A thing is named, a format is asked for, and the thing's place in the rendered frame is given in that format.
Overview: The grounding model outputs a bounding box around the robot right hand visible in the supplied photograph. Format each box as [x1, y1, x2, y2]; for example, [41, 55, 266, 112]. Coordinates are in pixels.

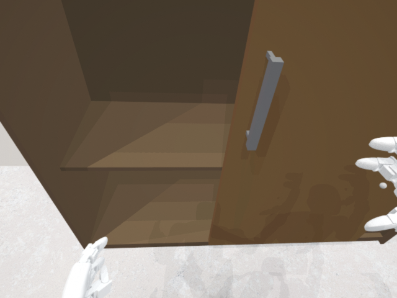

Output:
[355, 137, 397, 232]

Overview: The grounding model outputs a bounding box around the handle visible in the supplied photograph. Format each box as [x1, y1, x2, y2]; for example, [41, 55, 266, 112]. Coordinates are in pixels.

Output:
[246, 51, 284, 150]

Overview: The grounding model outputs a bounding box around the robot left hand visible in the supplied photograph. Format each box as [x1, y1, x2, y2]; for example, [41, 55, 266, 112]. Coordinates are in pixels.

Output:
[61, 237, 112, 298]

